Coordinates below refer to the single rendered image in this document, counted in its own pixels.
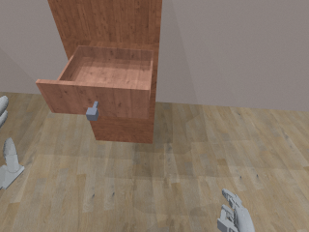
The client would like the robot left hand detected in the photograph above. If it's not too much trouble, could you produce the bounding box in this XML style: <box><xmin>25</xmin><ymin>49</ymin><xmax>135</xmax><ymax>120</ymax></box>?
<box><xmin>0</xmin><ymin>96</ymin><xmax>24</xmax><ymax>190</ymax></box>

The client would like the robot right hand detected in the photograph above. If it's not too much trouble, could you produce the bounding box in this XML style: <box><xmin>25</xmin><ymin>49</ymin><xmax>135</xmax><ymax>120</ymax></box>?
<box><xmin>217</xmin><ymin>188</ymin><xmax>256</xmax><ymax>232</ymax></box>

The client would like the cabinet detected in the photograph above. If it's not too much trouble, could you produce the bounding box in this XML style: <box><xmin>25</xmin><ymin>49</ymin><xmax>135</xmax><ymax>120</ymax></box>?
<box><xmin>47</xmin><ymin>0</ymin><xmax>162</xmax><ymax>144</ymax></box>

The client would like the drawer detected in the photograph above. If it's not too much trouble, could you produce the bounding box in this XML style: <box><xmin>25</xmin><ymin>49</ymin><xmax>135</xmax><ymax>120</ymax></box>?
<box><xmin>35</xmin><ymin>45</ymin><xmax>155</xmax><ymax>119</ymax></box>

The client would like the handle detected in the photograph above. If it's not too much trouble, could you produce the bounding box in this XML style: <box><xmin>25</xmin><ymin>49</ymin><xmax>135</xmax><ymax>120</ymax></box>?
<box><xmin>86</xmin><ymin>101</ymin><xmax>99</xmax><ymax>121</ymax></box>

